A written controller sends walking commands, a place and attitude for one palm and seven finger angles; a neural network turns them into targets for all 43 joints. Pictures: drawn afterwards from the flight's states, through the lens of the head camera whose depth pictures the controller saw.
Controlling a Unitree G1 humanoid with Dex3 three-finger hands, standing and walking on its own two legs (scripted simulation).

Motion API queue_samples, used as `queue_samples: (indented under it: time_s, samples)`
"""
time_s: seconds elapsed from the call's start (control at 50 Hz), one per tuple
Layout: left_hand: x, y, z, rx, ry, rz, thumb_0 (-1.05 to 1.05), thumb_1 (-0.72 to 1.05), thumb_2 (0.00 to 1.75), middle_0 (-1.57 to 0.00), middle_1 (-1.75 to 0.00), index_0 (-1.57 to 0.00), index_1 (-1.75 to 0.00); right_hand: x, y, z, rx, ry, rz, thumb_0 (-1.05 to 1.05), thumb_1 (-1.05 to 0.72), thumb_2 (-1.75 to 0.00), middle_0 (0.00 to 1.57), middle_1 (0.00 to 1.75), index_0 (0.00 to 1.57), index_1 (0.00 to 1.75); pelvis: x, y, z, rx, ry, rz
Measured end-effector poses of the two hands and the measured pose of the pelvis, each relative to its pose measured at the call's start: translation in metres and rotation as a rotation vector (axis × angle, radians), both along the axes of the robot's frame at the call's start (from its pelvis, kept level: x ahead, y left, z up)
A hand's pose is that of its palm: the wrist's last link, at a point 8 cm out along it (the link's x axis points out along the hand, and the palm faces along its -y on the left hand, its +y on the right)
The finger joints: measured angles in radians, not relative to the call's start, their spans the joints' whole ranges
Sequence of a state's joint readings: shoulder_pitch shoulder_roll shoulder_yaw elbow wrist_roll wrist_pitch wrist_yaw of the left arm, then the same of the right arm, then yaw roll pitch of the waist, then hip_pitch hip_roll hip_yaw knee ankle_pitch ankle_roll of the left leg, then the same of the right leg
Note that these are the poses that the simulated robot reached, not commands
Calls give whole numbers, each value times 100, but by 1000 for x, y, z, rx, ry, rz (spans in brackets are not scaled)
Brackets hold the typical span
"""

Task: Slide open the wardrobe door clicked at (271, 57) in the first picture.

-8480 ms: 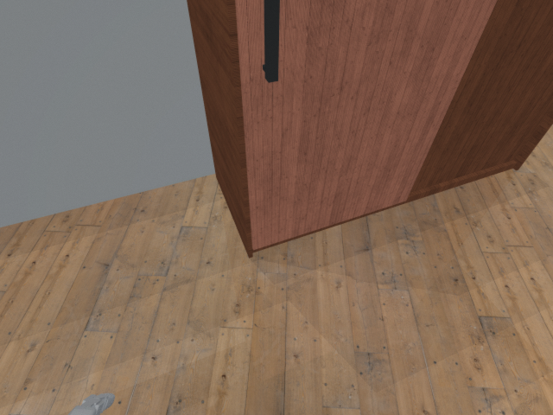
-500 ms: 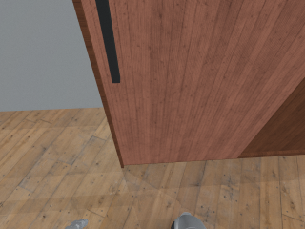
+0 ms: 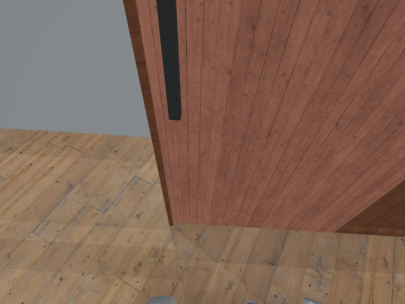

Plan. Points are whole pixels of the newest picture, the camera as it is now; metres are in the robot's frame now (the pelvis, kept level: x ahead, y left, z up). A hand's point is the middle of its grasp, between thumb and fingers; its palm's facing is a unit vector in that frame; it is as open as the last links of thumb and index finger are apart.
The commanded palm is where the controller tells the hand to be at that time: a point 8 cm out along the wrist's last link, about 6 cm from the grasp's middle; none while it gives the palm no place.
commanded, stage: come to a stop and stand still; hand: left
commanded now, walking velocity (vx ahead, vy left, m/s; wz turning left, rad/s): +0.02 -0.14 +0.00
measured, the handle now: (172, 51) +0.50 +0.11 +0.22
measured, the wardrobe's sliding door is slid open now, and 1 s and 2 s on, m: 0.00 0.00 0.00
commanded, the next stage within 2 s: look again from close up in 1.86 s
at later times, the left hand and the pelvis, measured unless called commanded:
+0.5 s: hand out of the picture -0.01 +0.18 -0.16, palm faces -0.01 -0.98 -0.21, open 7.4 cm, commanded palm none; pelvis -0.05 -0.01 +0.02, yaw -2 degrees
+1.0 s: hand out of the picture -0.09 +0.10 -0.16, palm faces +0.06 -0.99 -0.14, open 7.3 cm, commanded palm none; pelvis -0.06 -0.05 +0.02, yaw -1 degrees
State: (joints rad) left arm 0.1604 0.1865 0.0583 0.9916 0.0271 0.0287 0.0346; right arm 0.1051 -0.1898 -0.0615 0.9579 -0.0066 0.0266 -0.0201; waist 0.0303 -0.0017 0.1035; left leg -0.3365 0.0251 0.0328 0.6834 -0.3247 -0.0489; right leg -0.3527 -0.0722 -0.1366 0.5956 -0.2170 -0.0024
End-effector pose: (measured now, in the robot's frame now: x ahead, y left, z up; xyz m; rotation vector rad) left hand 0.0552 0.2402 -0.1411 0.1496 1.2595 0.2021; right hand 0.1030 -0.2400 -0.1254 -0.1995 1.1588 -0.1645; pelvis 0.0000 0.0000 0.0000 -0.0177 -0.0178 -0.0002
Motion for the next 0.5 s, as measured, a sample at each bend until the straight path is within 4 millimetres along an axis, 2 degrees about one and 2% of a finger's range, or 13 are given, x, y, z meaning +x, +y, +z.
queue_samples:
  time_s: [0.06,0.16,0.22,0.34,0.42,0.5]
  samples:
    - [-11,13,-8,-22,17,20,0,91,90,-20,-30,-20,-30,-1,16,8,-15,-20,23,0,-91,-90,20,30,19,30,-4,11,0,6,-12,-4]
    - [-34,24,0,-42,61,25,0,91,90,-20,-30,-20,-30,-20,38,21,-15,4,31,0,-91,-90,20,30,20,30,-10,21,14,-17,0,-2]
    - [-51,27,4,-49,96,22,0,91,90,-19,-30,-20,-30,-33,41,25,-18,11,5,0,-93,-90,20,30,20,30,-14,24,19,-19,14,-10]
    - [-76,24,10,-46,170,-12,0,91,90,-19,-30,-20,-30,-74,29,25,-20,48,-66,0,-93,-90,21,30,20,30,-25,21,23,-20,23,-31]
    - [-76,12,14,-34,162,-41,0,91,90,-19,-30,-20,-30,-116,14,18,-8,117,-110,0,-92,-90,20,30,20,30,-36,10,23,-16,19,-33]
    - [-73,-8,17,-15,106,-58,0,91,90,-19,-30,-20,-30,-162,-4,4,24,203,-146,0,-92,-90,20,30,20,30,-48,-8,19,8,10,-30]
